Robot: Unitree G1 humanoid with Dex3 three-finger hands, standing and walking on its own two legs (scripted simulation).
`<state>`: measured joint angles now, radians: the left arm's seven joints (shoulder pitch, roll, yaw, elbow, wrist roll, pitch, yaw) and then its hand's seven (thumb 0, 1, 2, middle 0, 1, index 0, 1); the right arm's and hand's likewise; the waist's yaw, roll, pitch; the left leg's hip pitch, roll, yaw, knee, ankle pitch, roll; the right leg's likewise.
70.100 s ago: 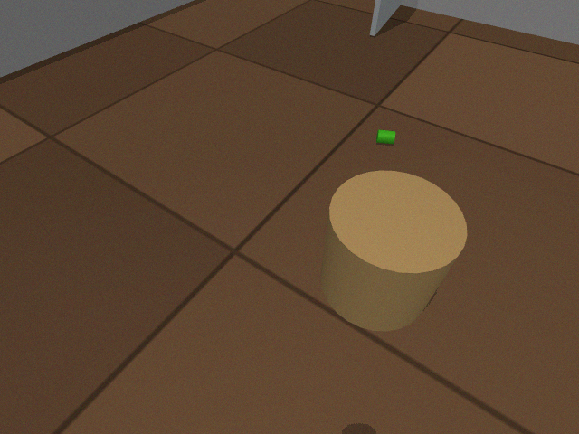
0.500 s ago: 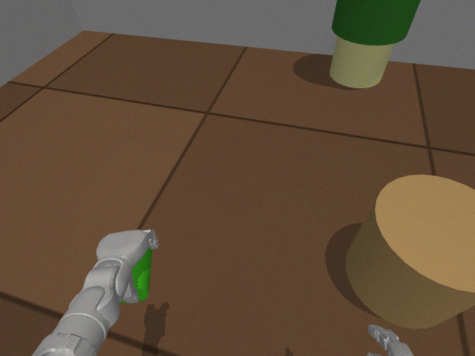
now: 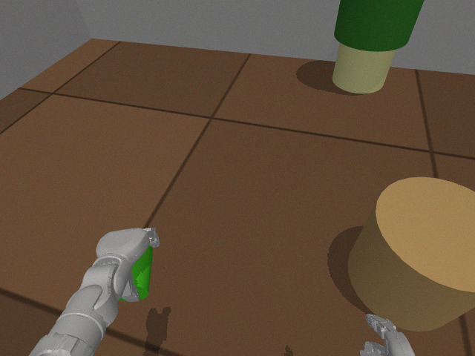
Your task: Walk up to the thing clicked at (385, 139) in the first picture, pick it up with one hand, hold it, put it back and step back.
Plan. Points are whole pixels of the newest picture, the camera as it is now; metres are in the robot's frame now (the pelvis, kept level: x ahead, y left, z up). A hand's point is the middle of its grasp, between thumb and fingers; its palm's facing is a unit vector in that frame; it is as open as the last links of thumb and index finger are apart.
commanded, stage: hold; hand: left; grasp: from above
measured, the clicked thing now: (132, 270) +0.30 +0.23 -0.08
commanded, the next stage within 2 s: crouch in 0.64 s
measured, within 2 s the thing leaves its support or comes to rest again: neither
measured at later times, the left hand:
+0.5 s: hand (128, 264) +0.30 +0.23 -0.04, palm faces -0.44 -0.07 -0.89, open 11.9 cm
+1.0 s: hand (132, 266) +0.30 +0.23 -0.06, palm faces -0.47 -0.06 -0.88, open 11.9 cm
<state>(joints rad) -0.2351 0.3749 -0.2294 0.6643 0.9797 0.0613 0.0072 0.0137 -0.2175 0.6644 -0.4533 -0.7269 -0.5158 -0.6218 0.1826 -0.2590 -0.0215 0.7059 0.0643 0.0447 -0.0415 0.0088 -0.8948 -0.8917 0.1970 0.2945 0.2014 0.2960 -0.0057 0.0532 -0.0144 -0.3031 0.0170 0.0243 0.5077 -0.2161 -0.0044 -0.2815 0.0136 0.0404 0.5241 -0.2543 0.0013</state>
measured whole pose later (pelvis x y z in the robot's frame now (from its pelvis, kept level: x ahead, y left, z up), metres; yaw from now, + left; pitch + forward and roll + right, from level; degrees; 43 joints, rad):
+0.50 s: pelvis +0.01 +0.00 +0.00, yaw +0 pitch +1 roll +0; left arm -0.22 0.38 -0.23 0.63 0.98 0.06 -0.02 0.01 -0.22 0.67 -0.46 -0.73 -0.52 -0.62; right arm 0.17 -0.25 -0.02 0.71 0.07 0.05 -0.05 0.01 -0.89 -0.89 0.20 0.29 0.20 0.30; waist 0.01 0.05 -0.01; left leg -0.28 0.01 0.03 0.47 -0.21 0.00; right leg -0.25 0.01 0.04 0.49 -0.25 0.01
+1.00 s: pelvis +0.01 +0.00 +0.00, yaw +0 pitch +2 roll +0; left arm -0.26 0.38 -0.20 0.74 1.02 0.02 0.04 0.01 -0.21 0.67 -0.45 -0.73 -0.51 -0.63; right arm 0.18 -0.25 -0.03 0.70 0.06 0.06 -0.04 0.01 -0.88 -0.89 0.20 0.30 0.20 0.30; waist -0.01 0.03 -0.01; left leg -0.31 0.01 0.02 0.49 -0.22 0.00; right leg -0.28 0.01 0.03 0.51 -0.26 0.00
